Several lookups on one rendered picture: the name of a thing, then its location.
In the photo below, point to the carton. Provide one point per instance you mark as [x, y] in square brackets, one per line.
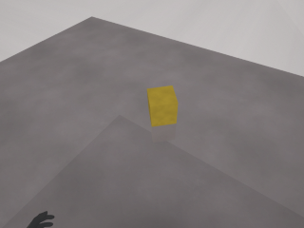
[162, 105]

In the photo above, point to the left robot hand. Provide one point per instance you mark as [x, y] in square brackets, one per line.
[36, 222]

